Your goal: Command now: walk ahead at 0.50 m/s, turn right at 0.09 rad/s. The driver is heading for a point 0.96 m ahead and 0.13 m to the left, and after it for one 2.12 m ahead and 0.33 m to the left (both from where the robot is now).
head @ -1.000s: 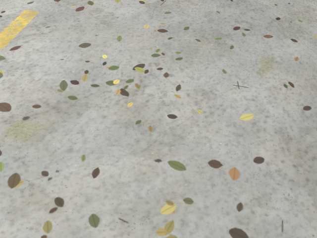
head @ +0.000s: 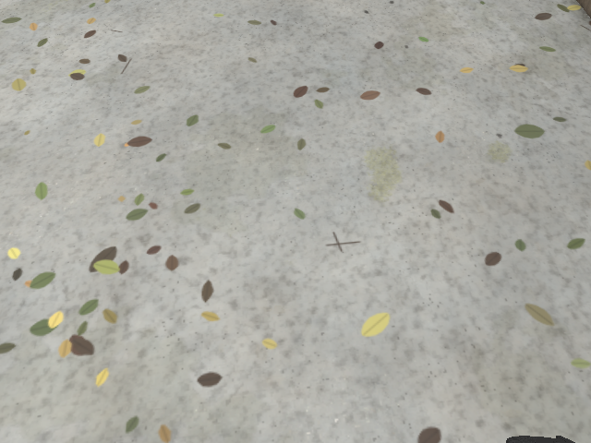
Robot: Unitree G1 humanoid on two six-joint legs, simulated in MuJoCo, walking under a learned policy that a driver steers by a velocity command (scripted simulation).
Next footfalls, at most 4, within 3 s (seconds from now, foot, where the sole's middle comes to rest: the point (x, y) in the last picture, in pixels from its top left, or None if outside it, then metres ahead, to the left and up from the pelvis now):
0.04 left None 0.21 0.12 -0.77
0.58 right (393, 431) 0.50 -0.13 -0.77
1.14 left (280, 317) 0.77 0.15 -0.77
1.64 right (321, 213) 1.11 0.06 -0.77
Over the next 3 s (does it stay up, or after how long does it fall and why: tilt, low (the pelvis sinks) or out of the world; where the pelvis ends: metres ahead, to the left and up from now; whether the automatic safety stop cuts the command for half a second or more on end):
stays up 1.60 0.18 0.01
